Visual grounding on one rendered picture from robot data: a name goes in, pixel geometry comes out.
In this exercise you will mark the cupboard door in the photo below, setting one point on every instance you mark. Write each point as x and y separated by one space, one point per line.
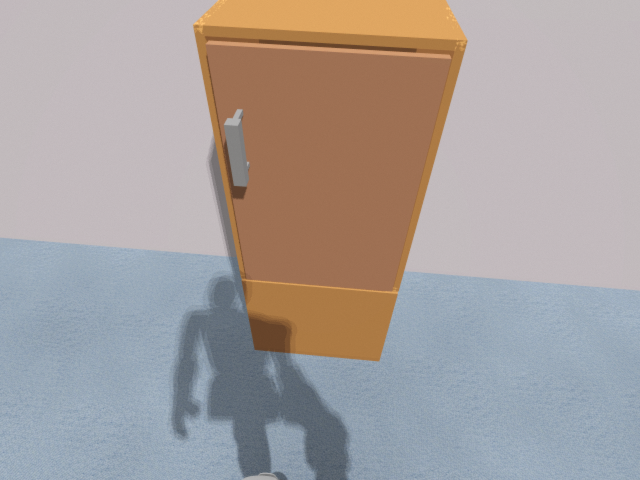
337 141

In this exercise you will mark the handle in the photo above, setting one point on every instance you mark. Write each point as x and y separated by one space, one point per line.
236 149

